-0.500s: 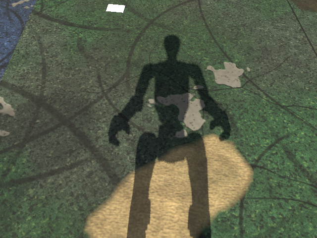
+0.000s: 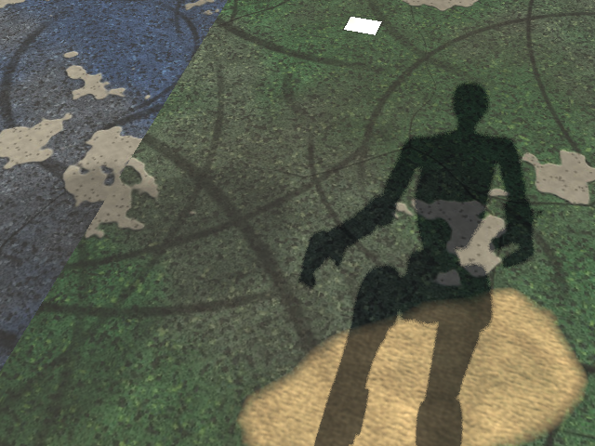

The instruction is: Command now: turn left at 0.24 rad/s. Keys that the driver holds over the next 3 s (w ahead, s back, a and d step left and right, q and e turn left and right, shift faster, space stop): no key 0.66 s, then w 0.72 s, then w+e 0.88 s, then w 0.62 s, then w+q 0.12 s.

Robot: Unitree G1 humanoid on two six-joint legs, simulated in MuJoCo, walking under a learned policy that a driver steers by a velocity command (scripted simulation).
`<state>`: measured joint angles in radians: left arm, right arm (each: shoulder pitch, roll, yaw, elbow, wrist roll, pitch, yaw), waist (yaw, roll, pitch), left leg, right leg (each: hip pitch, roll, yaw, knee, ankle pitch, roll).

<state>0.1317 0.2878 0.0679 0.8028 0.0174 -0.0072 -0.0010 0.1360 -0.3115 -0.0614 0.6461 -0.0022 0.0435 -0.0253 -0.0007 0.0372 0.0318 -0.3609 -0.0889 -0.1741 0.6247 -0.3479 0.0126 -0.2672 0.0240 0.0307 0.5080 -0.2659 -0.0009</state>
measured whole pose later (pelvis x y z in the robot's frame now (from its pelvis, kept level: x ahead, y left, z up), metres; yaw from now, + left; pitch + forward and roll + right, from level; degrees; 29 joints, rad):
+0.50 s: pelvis -0.01 +0.02 +0.00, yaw +1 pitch -2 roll +0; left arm 0.14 0.27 0.03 0.93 0.01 0.01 0.02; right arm 0.21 -0.24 -0.03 0.81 -0.02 0.01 -0.02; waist 0.02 -0.01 0.04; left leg -0.17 -0.01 -0.06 0.51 -0.30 0.00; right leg -0.20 -0.02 0.03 0.48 -0.24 0.04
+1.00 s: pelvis +0.05 -0.01 +0.01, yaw +1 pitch +0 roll +1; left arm 0.33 0.25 0.04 1.07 -0.01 -0.10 -0.02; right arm 0.26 -0.28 -0.05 0.90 0.04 -0.05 -0.02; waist 0.03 0.03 0.00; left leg -0.36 -0.01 -0.05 1.00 -0.40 0.04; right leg -0.15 0.02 -0.03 0.47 -0.32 -0.06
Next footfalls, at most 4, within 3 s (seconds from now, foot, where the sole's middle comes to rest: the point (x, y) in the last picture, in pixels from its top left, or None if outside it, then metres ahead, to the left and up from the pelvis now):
0.26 left None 0.01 0.14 -0.77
1.36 left None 0.42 0.14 -0.77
1.92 right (369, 347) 0.71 -0.12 -0.77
2.40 left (330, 237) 1.05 -0.04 -0.77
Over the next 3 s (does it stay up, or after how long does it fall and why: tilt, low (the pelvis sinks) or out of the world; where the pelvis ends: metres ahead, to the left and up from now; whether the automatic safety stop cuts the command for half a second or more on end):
stays up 1.11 -0.25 0.00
